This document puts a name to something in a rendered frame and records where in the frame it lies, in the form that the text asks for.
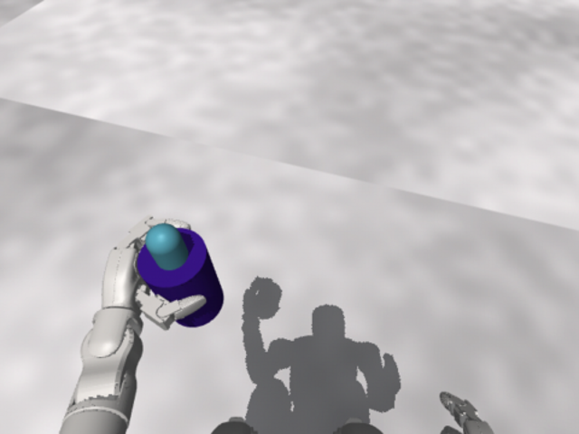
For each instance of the left robot hand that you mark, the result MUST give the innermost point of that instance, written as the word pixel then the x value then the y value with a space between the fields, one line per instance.
pixel 124 287

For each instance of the bottle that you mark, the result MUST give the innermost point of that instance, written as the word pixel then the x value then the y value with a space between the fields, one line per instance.
pixel 175 264

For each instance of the right robot hand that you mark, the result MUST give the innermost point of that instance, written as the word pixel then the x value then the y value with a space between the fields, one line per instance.
pixel 465 415

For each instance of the left robot arm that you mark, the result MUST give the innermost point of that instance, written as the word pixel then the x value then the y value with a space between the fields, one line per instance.
pixel 103 399

